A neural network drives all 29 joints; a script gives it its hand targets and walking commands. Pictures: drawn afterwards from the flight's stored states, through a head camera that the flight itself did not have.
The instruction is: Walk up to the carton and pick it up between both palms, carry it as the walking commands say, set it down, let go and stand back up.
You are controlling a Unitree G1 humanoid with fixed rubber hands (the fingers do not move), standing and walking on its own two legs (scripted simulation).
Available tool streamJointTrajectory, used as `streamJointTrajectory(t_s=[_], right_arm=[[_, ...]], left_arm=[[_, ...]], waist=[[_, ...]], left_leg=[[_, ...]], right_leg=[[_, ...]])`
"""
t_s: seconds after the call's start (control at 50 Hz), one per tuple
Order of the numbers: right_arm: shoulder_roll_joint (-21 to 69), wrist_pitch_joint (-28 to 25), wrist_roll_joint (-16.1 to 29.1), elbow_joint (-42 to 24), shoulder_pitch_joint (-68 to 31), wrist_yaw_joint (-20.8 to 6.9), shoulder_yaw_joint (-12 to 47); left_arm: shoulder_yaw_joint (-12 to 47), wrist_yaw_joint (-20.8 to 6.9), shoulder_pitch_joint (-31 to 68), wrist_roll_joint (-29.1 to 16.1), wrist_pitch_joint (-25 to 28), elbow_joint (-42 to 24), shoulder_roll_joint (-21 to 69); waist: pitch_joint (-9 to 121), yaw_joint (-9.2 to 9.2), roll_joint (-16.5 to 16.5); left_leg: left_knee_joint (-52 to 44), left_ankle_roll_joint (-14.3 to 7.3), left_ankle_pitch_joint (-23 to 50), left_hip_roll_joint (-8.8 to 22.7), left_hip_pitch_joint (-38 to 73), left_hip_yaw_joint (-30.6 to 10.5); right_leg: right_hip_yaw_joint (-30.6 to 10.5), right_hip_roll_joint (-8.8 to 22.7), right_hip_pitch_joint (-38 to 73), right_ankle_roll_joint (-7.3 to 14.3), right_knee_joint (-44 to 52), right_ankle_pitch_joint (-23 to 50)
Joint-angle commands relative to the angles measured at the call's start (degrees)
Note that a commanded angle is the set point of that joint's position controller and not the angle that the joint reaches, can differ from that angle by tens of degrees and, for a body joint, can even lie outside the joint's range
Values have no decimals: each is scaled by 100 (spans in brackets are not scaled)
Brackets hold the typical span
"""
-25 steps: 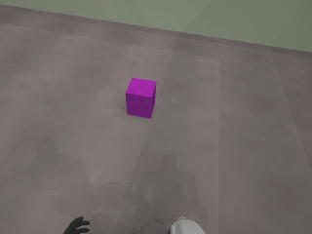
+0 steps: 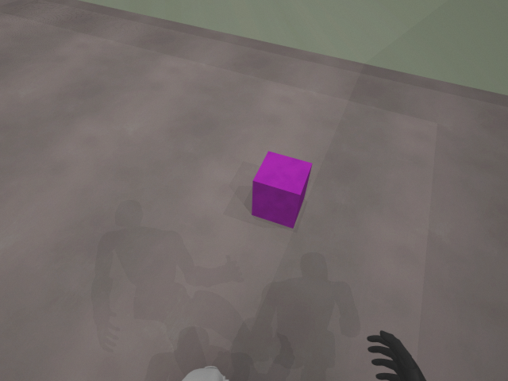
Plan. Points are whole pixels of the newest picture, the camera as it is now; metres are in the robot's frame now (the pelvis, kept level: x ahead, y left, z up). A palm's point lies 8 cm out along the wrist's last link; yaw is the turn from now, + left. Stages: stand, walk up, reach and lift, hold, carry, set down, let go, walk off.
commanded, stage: walk up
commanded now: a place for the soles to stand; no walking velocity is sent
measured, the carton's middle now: (280, 190) +1.00 -0.07 -0.62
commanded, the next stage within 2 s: none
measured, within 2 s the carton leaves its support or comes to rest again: neither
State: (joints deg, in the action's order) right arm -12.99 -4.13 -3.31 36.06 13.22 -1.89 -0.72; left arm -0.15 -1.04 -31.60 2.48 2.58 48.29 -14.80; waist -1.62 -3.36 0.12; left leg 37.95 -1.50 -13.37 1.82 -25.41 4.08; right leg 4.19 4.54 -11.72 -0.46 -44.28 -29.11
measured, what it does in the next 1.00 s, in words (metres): walks ahead: right foot, then left foot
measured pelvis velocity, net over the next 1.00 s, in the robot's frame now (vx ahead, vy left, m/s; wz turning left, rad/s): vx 0.44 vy -0.04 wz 0.00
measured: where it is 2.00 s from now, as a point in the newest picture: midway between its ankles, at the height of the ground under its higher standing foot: (251, 295)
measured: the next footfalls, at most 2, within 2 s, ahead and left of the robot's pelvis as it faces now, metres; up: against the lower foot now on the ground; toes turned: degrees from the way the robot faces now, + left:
right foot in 0.32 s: +0.29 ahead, -0.14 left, +0.00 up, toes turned -7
left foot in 0.64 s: +0.42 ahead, +0.11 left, +0.00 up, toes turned +6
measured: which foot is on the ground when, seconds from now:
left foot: down 0.00-0.32, up 0.34-0.62, down 0.64-0.98, up 1.00-1.00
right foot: up 0.00-0.30, down 0.32-0.62, up 0.64-0.96, down 0.98-1.00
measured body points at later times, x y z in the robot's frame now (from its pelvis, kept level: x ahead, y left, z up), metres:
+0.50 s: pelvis +0.23 -0.03 +0.02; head +0.25 -0.03 +0.47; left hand +0.28 +0.22 -0.11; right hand +0.30 -0.27 -0.11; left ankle +0.24 +0.10 -0.66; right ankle +0.25 -0.14 -0.71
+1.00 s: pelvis +0.44 -0.04 +0.00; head +0.46 -0.04 +0.45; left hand +0.58 +0.20 -0.11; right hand +0.42 -0.30 -0.13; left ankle +0.38 +0.11 -0.71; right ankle +0.54 -0.15 -0.72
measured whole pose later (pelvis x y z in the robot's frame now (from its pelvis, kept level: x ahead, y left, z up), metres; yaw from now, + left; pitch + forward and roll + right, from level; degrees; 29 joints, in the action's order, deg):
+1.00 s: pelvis +0.44 -0.04 +0.00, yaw +0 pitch -1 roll +1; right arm -14.3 -2.4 -0.9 45.5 27.9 0.7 -0.3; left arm 0.1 -1.1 -13.3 2.5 2.1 41.2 -13.5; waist -3.2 3.2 1.2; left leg 40.9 1.2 -26.4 3.7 -12.7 4.3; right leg 4.2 3.6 -25.6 1.1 -36.4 -9.3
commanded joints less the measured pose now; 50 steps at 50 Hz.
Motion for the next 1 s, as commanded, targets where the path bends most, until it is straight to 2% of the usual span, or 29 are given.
streamJointTrajectory(t_s=[0.0,0.02,0.08,0.14,0.22,0.26,0.28,0.3,0.32,0.34,0.36,0.42,0.48,0.54,0.58,0.6,0.62,0.64,0.66,0.68,0.7,0.74,0.78,0.84,0.88,0.92,0.94,0.96,0.98], right_arm=[[-1578,52,141,6,1814,276,-470],[-1308,68,139,13,1609,306,-415],[-743,-41,116,37,1154,257,-218],[-689,-129,93,167,1240,240,-190],[-863,-58,149,374,1211,178,-205],[-813,2,162,438,1190,148,-136],[-680,20,116,440,1262,122,-71],[-368,27,81,346,1365,90,21],[-207,82,60,215,1529,83,-2],[-415,152,1,224,1457,105,-74],[-562,178,10,169,1115,105,-76],[-379,164,9,151,1011,51,-6],[-201,130,20,194,971,-11,26],[-106,80,66,176,917,-34,-1],[-213,25,49,229,1140,-23,-77],[-413,-16,37,287,1483,24,-154],[-809,-56,21,278,1919,103,-249],[-1431,-32,78,166,2132,246,-376],[-1514,51,162,235,2010,336,-399],[-1276,61,142,204,1800,368,-351],[-1097,43,112,194,1575,355,-296],[-706,-44,126,169,1312,308,-194],[-663,-130,113,266,1441,295,-186],[-741,-121,142,365,1392,286,-190],[-848,-35,200,448,1262,272,-183],[-865,67,269,564,1161,267,-140],[-731,103,272,642,1231,253,-67],[-467,115,261,637,1382,249,16],[-44,197,262,645,1793,261,108]], left_arm=[[-119,-36,80,81,-68,-694,-477],[-143,-36,435,92,-77,-730,-606],[-164,-58,473,124,-16,-640,-382],[-62,-163,664,61,-35,-650,-124],[-28,-164,1021,29,9,-836,-34],[-84,-106,870,99,53,-817,-204],[-155,-44,480,107,100,-750,-461],[-239,43,-144,79,140,-706,-866],[-323,135,-335,17,58,-788,-1363],[-341,224,-111,-36,-28,-870,-1320],[-267,253,93,-50,-39,-893,-997],[-159,172,504,-5,105,-872,-678],[-139,142,502,40,198,-629,-740],[-131,72,684,-43,143,-484,-794],[-122,44,695,-83,75,-425,-725],[-84,25,684,-45,56,-454,-548],[9,-8,638,6,27,-571,-157],[-34,-22,435,54,-73,-732,-154],[-132,-29,480,73,-164,-804,-463],[-164,-38,720,71,-175,-815,-580],[-186,-40,816,74,-138,-789,-533],[-220,-69,604,119,-95,-607,-438],[-177,-133,597,107,-99,-539,-254],[-93,-169,1074,40,-99,-722,-29],[-64,-132,1237,-14,-97,-794,37],[-54,-59,1131,-2,-87,-748,-12],[-93,0,874,11,-50,-664,-211],[-180,67,484,10,7,-668,-616],[-148,119,363,-44,10,-760,-936]], waist=[[491,803,-1015],[7,788,-660],[-193,419,-636],[-321,317,-631],[-256,307,-805],[-108,117,-391],[166,-96,-26],[588,-357,978],[676,-311,1372],[271,-190,936],[-115,-174,655],[-333,125,619],[-262,239,670],[-232,409,779],[-151,599,461],[35,807,69],[355,1039,-1020],[421,927,-1348],[186,863,-1014],[-236,822,-761],[-396,701,-720],[-315,441,-653],[-307,371,-621],[-401,379,-774],[-236,400,-933],[-21,257,-680],[224,135,-349],[613,-10,399],[1102,147,1227]], left_leg=[[-2359,-1190,-2846,2529,2554,-4701],[-2278,-1277,-2889,2286,2165,-4195],[-2158,-1091,-1005,1668,1566,-2466],[-2123,-1071,208,1394,1111,-1486],[-1754,-787,74,1019,713,-843],[-1132,-542,-839,811,81,-601],[-327,-381,-1022,600,-336,-364],[1392,-168,-1497,161,-927,89],[2681,-30,-2247,-463,-1575,33],[3317,-63,-2243,-57,-1806,-510],[3491,-55,-2013,164,-1993,-635],[2420,109,-1366,355,-1415,-518],[1274,173,-1094,206,-647,-111],[342,131,-38,-80,531,258],[-309,105,351,-287,1836,404],[-453,43,41,-5,2593,-50],[-1215,-167,-1142,1284,3004,-1882],[-2369,-653,-1939,2494,2642,-4189],[-2476,-1165,-2581,2619,2264,-4389],[-2426,-1262,-2617,2407,1978,-3985],[-2365,-1181,-2217,2147,1895,-3365],[-2286,-1002,-859,1762,1588,-2292],[-2167,-985,343,1587,1421,-1571],[-1894,-811,1144,1212,1261,-770],[-1522,-682,1680,1070,1022,-531],[-934,-487,1510,898,561,-322],[-386,-305,1279,692,311,-155],[568,-73,274,348,-47,93],[1576,86,-2048,0,29,-118]], right_leg=[[-476,-279,-3046,118,-2688,-614],[-555,-111,-3288,132,-2914,-286],[-586,239,-2797,10,-2106,608],[-282,132,-2109,-61,-849,457],[300,-248,-1051,-10,508,1614],[473,-452,35,53,983,1978],[166,-243,931,156,1149,1740],[-1541,1012,1651,452,1814,417],[-4099,2178,1426,1088,2971,-1308],[-4537,2327,1012,1453,3186,-1863],[-3916,2200,749,1514,3039,-1559],[-2088,1515,81,1214,2995,240],[-1072,1217,-232,1147,2774,1497],[-580,997,-907,938,2432,1077],[-361,781,-1656,684,1900,97],[-243,608,-2097,504,1191,-215],[228,172,-2599,196,-547,-384],[101,-507,-2923,15,-1868,-739],[-450,-165,-3115,52,-2526,-723],[-519,-52,-3392,49,-2802,-389],[-581,82,-3486,47,-2692,92],[-585,244,-2930,-66,-2075,609],[-404,137,-2473,-134,-1388,595],[12,-44,-1947,-119,-96,1098],[262,-258,-1268,-15,424,1846],[309,-412,-219,129,1089,2600],[51,-238,487,213,1316,2913],[-971,702,1088,337,1512,3752],[-2401,1931,978,813,1762,4417]])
